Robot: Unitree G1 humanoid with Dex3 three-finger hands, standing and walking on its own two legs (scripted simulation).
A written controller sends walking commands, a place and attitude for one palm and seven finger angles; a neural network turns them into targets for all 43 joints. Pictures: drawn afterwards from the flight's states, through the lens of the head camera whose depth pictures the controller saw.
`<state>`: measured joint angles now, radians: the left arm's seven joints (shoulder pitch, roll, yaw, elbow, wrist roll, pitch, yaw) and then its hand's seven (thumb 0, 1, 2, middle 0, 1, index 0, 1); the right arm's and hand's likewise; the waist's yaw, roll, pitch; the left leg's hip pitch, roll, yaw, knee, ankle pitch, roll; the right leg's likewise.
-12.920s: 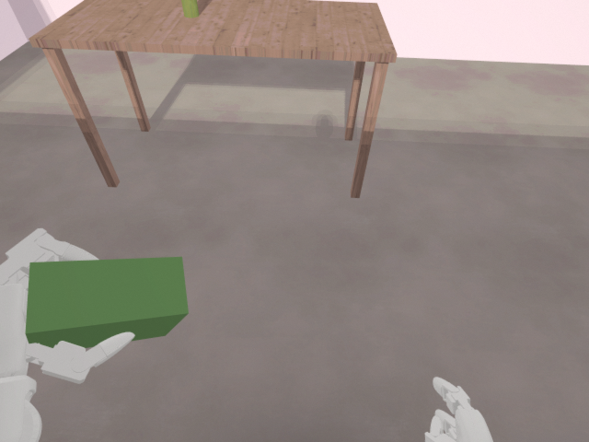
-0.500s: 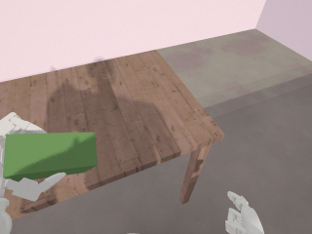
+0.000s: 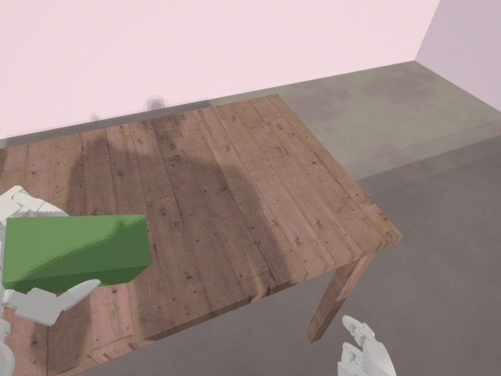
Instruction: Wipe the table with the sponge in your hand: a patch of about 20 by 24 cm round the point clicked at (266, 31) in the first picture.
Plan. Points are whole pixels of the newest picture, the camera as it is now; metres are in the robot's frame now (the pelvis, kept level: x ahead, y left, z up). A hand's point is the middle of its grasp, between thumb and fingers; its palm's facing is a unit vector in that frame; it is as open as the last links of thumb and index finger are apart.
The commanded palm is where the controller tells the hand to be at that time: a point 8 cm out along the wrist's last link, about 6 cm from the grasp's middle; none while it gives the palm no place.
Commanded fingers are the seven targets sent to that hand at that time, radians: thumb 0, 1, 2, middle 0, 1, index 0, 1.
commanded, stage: come to a stop and stand still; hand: left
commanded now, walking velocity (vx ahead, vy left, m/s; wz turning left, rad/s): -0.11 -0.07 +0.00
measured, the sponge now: (100, 254) +0.23 +0.21 +0.15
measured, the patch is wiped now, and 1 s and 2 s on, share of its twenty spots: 0.00 0.00 0.00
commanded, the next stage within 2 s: look again from close up in 0.98 s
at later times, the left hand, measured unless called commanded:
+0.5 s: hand (70, 263) +0.21 +0.23 +0.15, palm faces +0.28 -0.87 -0.40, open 10.1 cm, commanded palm +0.15 +0.28 +0.17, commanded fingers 0.00 0.10 1.30 -1.20 -1.60 -1.20 -1.60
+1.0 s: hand (32, 247) +0.23 +0.29 +0.15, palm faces +0.35 -0.85 -0.39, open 10.1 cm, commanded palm +0.16 +0.32 +0.17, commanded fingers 0.00 0.10 1.30 -1.20 -1.60 -1.20 -1.60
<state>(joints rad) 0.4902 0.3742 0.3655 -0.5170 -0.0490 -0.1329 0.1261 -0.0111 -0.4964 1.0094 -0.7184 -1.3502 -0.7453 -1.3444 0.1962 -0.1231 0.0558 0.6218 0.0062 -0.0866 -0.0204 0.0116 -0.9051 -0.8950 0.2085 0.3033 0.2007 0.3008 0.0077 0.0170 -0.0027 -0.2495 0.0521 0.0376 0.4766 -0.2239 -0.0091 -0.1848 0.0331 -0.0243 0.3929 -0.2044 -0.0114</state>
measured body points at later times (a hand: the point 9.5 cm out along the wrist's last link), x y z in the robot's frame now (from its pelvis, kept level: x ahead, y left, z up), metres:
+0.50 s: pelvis -0.02 +0.01 +0.00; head +0.01 +0.02 +0.45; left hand +0.19 +0.28 +0.17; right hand +0.15 -0.24 -0.07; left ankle +0.02 +0.12 -0.74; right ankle +0.00 -0.11 -0.74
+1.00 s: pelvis +0.01 +0.04 +0.00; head +0.04 +0.07 +0.45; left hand +0.20 +0.33 +0.17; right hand +0.21 -0.17 -0.06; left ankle +0.02 +0.12 -0.74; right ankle +0.00 -0.11 -0.74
